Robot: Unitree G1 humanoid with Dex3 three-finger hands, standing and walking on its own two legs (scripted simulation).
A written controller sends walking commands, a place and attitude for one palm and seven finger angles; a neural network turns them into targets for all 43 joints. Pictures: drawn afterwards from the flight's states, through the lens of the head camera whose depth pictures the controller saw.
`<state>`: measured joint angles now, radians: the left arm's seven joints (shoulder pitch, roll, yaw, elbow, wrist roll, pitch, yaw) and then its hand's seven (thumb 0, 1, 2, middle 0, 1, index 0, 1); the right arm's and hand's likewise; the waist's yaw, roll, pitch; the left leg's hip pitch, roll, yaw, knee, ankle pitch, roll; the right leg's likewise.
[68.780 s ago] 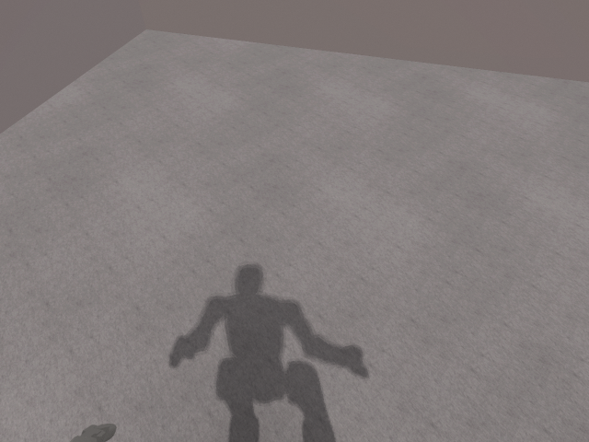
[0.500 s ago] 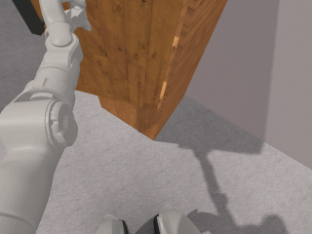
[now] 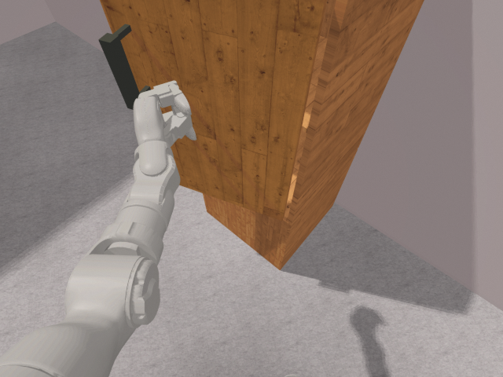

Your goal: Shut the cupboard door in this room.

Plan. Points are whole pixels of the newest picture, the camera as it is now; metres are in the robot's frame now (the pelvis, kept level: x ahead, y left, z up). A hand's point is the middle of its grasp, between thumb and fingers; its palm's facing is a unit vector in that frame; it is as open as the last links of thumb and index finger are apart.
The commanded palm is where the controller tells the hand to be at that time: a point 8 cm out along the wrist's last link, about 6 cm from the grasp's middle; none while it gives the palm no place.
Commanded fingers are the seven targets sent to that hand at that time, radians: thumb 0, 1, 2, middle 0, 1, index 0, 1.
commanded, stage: pull the fist back off the door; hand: left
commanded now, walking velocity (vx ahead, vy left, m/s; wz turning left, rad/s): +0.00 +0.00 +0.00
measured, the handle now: (130, 69) +0.65 +0.18 +0.12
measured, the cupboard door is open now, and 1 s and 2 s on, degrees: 19 19 19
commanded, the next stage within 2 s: draw the hand back to the body in 0.04 s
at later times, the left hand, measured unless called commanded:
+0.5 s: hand (145, 146) +0.43 +0.12 +0.14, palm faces +0.16 -0.99 +0.00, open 3.1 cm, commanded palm +0.38 +0.16 +0.15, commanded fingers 0.00 0.90 0.90 -1.30 -1.50 -1.30 -1.50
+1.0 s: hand (25, 251) +0.27 +0.22 +0.17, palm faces +0.25 -0.94 -0.24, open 3.6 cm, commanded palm +0.22 +0.26 +0.18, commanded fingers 0.00 0.90 0.90 -0.67 -0.81 -0.67 -0.81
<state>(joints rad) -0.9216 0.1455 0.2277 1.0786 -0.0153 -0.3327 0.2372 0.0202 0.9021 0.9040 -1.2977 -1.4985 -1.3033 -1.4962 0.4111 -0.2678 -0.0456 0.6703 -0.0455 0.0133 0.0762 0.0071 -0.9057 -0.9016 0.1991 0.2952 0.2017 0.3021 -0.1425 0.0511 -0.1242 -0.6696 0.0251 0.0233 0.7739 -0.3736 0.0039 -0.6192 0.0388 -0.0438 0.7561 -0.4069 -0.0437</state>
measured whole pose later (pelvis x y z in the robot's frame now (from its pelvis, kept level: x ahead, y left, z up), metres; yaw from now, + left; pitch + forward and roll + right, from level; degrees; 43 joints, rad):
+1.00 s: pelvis -0.01 +0.02 +0.04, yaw +1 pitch -2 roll +0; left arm 0.07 0.27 0.11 -0.03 -0.07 -0.06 0.07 0.02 0.90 0.90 -0.93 -1.09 -0.93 -1.09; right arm 0.14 -0.22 0.05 0.56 0.04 0.00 -0.06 0.01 -0.90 -0.90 0.20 0.30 0.20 0.30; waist 0.04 0.06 -0.02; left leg -0.15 -0.02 0.03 0.42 -0.22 0.03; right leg -0.11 0.01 -0.03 0.41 -0.26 -0.02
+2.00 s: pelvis -0.01 +0.02 +0.03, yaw +1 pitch +0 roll -1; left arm 0.49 0.36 0.37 -0.36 -0.07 -0.14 0.11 0.02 0.89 0.90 -0.21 -0.30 -0.21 -0.30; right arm 0.19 -0.24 0.01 0.61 0.02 -0.02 -0.07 0.02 -0.90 -0.90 0.20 0.30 0.21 0.30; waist 0.03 0.09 -0.04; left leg -0.22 0.00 0.01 0.49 -0.26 0.03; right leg -0.14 0.02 -0.05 0.41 -0.27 -0.02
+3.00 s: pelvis -0.12 +0.04 +0.01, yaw +4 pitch +2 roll -4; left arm 0.52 0.47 0.50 -0.51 -0.03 -0.28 0.16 0.02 0.89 0.90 -0.21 -0.30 -0.22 -0.30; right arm 0.25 -0.21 0.00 0.60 0.00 -0.08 -0.08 0.02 -0.90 -0.90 0.20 0.30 0.21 0.30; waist -0.04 0.01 -0.02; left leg -0.55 0.01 0.02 0.65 -0.14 0.07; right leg -0.35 0.07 0.02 0.67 -0.35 0.01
